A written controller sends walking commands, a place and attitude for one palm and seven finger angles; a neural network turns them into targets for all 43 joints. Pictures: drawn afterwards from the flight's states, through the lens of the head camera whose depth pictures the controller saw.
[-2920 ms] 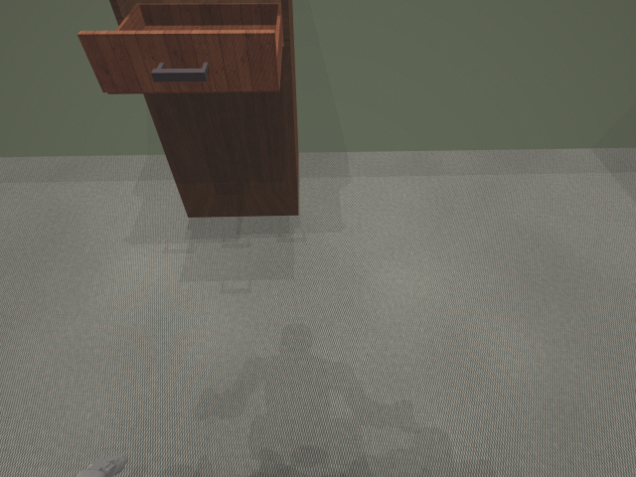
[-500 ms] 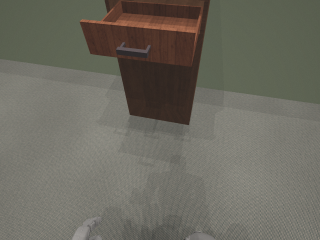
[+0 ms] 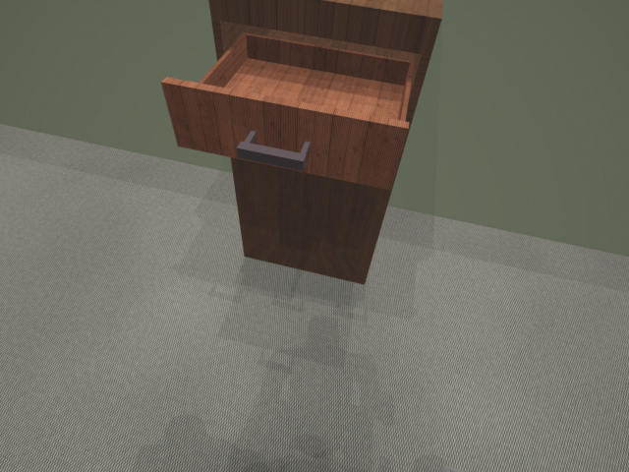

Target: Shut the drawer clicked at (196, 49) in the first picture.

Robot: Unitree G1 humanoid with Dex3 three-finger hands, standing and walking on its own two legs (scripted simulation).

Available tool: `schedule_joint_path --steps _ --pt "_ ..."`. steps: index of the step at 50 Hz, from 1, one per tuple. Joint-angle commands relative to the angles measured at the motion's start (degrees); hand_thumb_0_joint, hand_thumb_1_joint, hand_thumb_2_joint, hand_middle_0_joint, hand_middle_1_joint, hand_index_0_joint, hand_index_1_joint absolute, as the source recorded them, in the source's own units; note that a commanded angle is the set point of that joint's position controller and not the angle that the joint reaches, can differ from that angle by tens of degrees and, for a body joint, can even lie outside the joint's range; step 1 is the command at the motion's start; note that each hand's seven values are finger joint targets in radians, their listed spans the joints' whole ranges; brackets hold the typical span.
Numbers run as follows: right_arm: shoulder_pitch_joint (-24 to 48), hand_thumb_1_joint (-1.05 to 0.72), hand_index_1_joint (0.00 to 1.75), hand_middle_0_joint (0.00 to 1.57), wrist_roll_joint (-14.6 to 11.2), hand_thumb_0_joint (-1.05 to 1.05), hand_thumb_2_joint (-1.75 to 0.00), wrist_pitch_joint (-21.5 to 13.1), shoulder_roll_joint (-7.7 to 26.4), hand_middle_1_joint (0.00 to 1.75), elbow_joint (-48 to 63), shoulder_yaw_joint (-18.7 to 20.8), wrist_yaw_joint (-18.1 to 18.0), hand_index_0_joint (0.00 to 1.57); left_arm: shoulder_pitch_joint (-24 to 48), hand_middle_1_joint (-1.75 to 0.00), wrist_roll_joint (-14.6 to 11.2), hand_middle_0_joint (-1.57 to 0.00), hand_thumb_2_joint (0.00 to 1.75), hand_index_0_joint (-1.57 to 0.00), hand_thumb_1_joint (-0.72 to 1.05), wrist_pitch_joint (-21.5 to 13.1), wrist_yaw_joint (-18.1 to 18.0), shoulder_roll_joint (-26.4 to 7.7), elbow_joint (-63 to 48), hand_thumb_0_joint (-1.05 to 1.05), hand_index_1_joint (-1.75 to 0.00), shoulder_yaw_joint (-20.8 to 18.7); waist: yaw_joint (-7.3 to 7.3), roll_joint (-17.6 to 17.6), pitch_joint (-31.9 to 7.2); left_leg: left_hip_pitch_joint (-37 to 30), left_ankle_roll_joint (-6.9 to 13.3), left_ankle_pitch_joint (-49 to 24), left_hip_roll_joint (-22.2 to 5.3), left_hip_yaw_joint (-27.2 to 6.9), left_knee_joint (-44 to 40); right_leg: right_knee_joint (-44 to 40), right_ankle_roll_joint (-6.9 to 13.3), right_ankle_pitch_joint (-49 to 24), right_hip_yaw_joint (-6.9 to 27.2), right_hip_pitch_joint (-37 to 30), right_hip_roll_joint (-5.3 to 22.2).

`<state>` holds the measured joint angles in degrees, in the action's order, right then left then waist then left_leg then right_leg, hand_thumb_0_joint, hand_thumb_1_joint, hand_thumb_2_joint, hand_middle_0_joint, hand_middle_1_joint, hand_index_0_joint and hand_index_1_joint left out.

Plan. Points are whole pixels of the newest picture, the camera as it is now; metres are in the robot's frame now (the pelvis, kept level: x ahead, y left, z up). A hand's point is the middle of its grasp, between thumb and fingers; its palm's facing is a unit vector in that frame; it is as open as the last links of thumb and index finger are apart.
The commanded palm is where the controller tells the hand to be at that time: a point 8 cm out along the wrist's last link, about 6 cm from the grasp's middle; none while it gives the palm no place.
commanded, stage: turn to face it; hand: left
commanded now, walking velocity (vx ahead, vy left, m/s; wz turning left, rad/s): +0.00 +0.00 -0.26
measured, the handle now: (275, 148) +0.62 +0.15 +0.05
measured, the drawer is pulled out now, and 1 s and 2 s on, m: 0.28 0.28 0.28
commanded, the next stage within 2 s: take the last steps up to it in 0.08 s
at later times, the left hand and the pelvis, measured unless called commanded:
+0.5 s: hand out of the picture +0.07 +0.16 -0.17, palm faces -0.01 -0.98 -0.18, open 7.3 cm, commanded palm none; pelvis +0.03 -0.02 +0.00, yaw -5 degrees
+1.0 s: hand (267, 372) +0.29 +0.11 -0.17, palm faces -0.13 -0.97 -0.19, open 7.3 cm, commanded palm none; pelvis +0.16 -0.05 -0.01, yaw -7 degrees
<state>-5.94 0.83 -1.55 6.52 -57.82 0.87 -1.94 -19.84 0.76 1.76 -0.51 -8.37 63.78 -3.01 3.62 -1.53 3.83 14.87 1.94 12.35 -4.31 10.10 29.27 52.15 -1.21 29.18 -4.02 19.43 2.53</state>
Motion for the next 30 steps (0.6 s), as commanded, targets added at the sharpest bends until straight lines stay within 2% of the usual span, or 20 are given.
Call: schedule_joint_path --steps 1,3,5,7,8,9,10,11,13,14,16,20,22,23,25,26,27,28,29,30 --pt "-5.11 -0.9 0.3 0.2 0.52 0.0 -0.9 0.47 10.5 0.3 0.73 2.97 -0.37 0.2 -1.28 -0.3 0.34 -0.2 0.9 -0.2 0.9 -0.18 -0.13 -2.4 -3.98 0.0 -0.3 -1.06 -3.37 9.04 -4.88 -4.55 7.01 -16.71 -14.92 -8.91 -12.52 -0.76 -0.45 -2.22 0.22 2.64 1.36" --pt "-5.29 -0.9 0.3 0.2 0.61 0.0 -0.9 0.85 11.01 0.3 0.55 3.37 -0.25 0.2 -0.17 -0.3 0.47 -0.2 0.9 -0.2 0.9 -0.16 -0.15 -1.92 -4.93 0.0 -0.3 -1.03 -3.75 11.05 -4.79 -4.22 7.19 -13.83 -15.54 -8.75 -11.89 -5.89 -0.27 -3.08 -0.51 0.95 1.05" --pt "-4.96 -0.9 0.3 0.2 0.61 0.0 -0.9 1.2 11.42 0.3 0.45 3.75 -0.12 0.2 -0.32 -0.3 0.55 -0.2 0.9 -0.2 0.9 -0.48 -0.08 -2.01 -5.51 0.0 -0.3 -1.09 -3.12 9.98 -4.89 -3.15 6.43 -11.7 -15.23 -8.45 -9.91 -12.34 0.06 -6.19 -1.3 -2.5 0.07" --pt "-4.31 -0.9 0.3 0.2 0.22 0.0 -0.9 1.57 11.35 0.3 0.73 3.99 0.13 0.2 -2.99 -0.3 0.79 -0.2 0.9 -0.2 0.9 -0.9 -0.15 -3.25 -5.12 0.0 -0.3 -1.32 -1.52 7.18 -5.45 -0.43 3.07 -6.66 -12.42 -5.34 -3.95 -24.05 0.43 -16.34 -1.29 -8.74 -0.17" --pt "-4.9 -0.9 0.3 0.2 -0.17 0.0 -0.9 1.69 9.25 0.3 1.06 3.76 0.42 0.2 -2.68 -0.3 1.15 -0.2 0.9 -0.2 0.9 -1.36 -0.46 -6.65 -5.61 0.0 -0.3 -1.74 -1.49 -0.75 -4.65 4.09 -0.4 -0.29 -8.35 -2.36 2.96 -31.26 2.31 -21.91 6.64 -11.61 4.91" --pt "-5.23 -0.9 0.3 0.2 -0.38 0.0 -0.9 1.85 5.22 0.3 2.07 2.72 0.97 0.2 -1.16 -0.3 1.31 -0.2 0.9 -0.2 0.9 -1.97 -0.95 -11.86 -6.11 0.0 -0.3 -2.32 -2.23 -12.82 -3.66 12.35 -3.87 13.02 -2.25 1.6 10.25 -35.71 6.95 -32.02 18.34 -14.51 15.88" --pt "-1.79 -0.9 0.3 0.2 -0.13 0.0 -0.9 2.55 6.03 0.3 3.0 2.57 0.79 0.2 -3.09 -0.3 0.65 -0.2 0.9 -0.2 0.9 -2.12 -0.91 -12.52 -6.17 0.0 -0.3 -2.15 0.39 -10.42 -4.64 10.61 -4.19 19.84 -1.13 -3.48 17.35 -38.12 11.49 -29.96 20.93 -9.97 18.89" --pt "-1.91 -0.9 0.3 0.2 0.1 0.0 -0.9 2.86 6.16 0.3 2.71 2.64 0.87 0.2 -1.05 -0.3 0.7 -0.2 0.9 -0.2 0.9 -2.32 -1.06 -12.15 -5.88 0.0 -0.3 -2.19 -0.59 -12.53 -2.75 12.61 -3.81 19.38 -1.32 -6.09 22.2 -39.5 12.64 -22.3 21.45 -8.6 17.37" --pt "-4.93 -0.9 0.3 0.2 0.5 0.0 -0.9 2.45 7.51 0.3 0.82 3.02 1.37 0.2 2.41 -0.3 0.59 -0.2 0.9 -0.2 0.9 -2.34 -1.01 -9.98 -6.61 0.0 -0.3 -1.85 -2.06 -7.47 0.18 14.99 -3.55 13.12 -1.56 -7.58 27.71 -40.71 12.68 -11.49 18.19 -8.36 14.44" --pt "-6.5 -0.9 0.3 0.2 0.67 0.0 -0.9 2.1 7.25 0.3 0.23 3.14 1.78 0.2 3.25 -0.3 0.65 -0.2 0.9 -0.2 0.9 -2.55 -1.02 -9.88 -6.9 0.0 -0.3 -1.95 -2.61 -5.04 0.17 14.87 -3.64 11.75 -1.78 -6.87 27.23 -40.86 12.21 -9.63 15.95 -8.83 13.55" --pt "-7.37 -0.9 0.3 0.2 0.88 0.0 -0.9 1.67 6.87 0.3 0.07 3.0 2.17 0.2 3.19 -0.3 0.76 -0.2 0.9 -0.2 0.9 -3.09 -0.74 -9.98 -6.96 0.0 -0.3 -1.92 -2.46 -4.78 1.07 13.59 -3.81 11.0 -1.7 -5.81 23.6 -41.42 11.85 -7.26 14.53 -8.45 12.76" --pt "-7.08 -0.9 0.3 0.2 0.76 0.0 -0.9 0.74 6.04 0.3 0.65 2.69 2.53 0.2 0.05 -0.3 0.79 -0.2 0.9 -0.2 0.9 -3.6 -0.36 -11.09 -5.45 0.0 -0.3 -2.31 -0.86 -4.92 0.86 12.01 -3.45 12.48 -0.75 -4.6 14.43 -41.8 12.95 -5.2 15.92 -11.99 13.09" --pt "-8.6 -0.9 0.3 0.2 0.61 0.0 -0.9 0.29 6.11 0.3 0.58 2.49 2.49 0.2 0.6 -0.3 0.64 -0.2 0.9 -0.2 0.9 -3.66 -0.27 -11.52 -5.18 0.0 -0.3 -2.4 -1.48 -5.37 0.19 8.77 -3.03 11.91 -0.4 -4.68 9.71 -41.06 12.81 -5.31 15.77 -11.48 12.97" --pt "-10.79 -0.9 0.3 0.2 0.59 0.0 -0.9 0.03 5.86 0.3 0.03 2.32 2.37 0.2 1.47 -0.3 0.49 -0.2 0.9 -0.2 0.9 -3.62 -0.23 -11.67 -5.07 0.0 -0.3 -2.51 -2.57 -5.35 -0.21 5.29 -2.96 10.21 -0.06 -4.15 5.68 -39.82 12.09 -4.95 14.48 -10.19 12.16" --pt "-16.76 -0.9 0.3 0.2 0.6 0.0 -0.9 -0.48 5.63 0.3 -2.38 2.03 1.98 0.2 3.28 -0.3 0.08 -0.2 0.9 -0.2 0.9 -3.2 0.1 -10.8 -4.95 0.0 -0.3 -2.42 -5.04 -3.03 0.09 -6.42 -2.58 5.48 1.58 -1.59 -3.01 -35.64 9.26 0.22 10.71 -2.5 8.08" --pt "-20.13 -0.9 0.3 0.2 0.63 0.0 -0.9 -0.83 7.36 0.3 -3.71 2.2 1.46 0.2 3.75 -0.3 -0.12 -0.2 0.9 -0.2 0.9 -2.97 0.43 -8.64 -5.27 0.0 -0.3 -2.0 -6.35 3.48 0.7 -11.73 -1.61 9.06 -0.71 -6.17 -7.08 -29.32 7.48 1.45 8.48 3.82 4.78" --pt "-24.91 -0.9 0.3 0.2 1.21 0.0 -0.9 -1.06 11.27 0.3 -4.76 3.05 0.97 0.2 5.22 -0.3 -0.23 -0.2 0.9 -0.2 0.9 -2.84 0.85 -5.16 -6.59 0.0 -0.3 -1.38 -8.34 15.05 2.02 -13.91 2.1 19.22 -10.91 -20.94 -15.52 -15.64 4.91 -0.27 2.04 11.63 -1.21" --pt "-28.05 -0.9 0.3 0.2 1.4 0.0 -0.9 -0.97 14.64 0.3 -4.62 3.78 0.55 0.2 8.25 -0.3 0.11 -0.2 0.9 -0.2 0.9 -3.2 1.08 -4.1 -8.71 0.0 -0.3 -1.11 -9.4 19.26 3.21 -13.59 7.2 25.53 -19.57 -33.64 -23.1 -3.11 3.73 2.03 -1.94 17.94 -3.66" --pt "-27.82 -0.9 0.3 0.2 1.2 0.0 -0.9 -1.06 14.37 0.3 -4.67 3.58 0.44 0.2 10.83 -0.3 0.84 -0.2 0.9 -0.2 0.9 -3.14 0.94 -5.74 -9.57 0.0 -0.3 -1.4 -9.48 17.25 4.43 -10.99 9.58 27.28 -21.49 -36.25 -24.14 5.38 4.42 2.07 2.09 20.16 -1.02" --pt "-25.17 -0.9 0.3 0.2 0.98 0.0 -0.9 -1.35 11.57 0.3 -4.19 2.92 0.28 0.2 11.41 -0.3 0.87 -0.2 0.9 -0.2 0.9 -3.34 1.28 -5.73 -9.05 0.0 -0.3 -1.55 -8.46 11.74 5.66 -9.92 9.58 24.53 -19.62 -32.47 -23.86 9.82 4.46 -2.1 3.45 21.51 1.11"
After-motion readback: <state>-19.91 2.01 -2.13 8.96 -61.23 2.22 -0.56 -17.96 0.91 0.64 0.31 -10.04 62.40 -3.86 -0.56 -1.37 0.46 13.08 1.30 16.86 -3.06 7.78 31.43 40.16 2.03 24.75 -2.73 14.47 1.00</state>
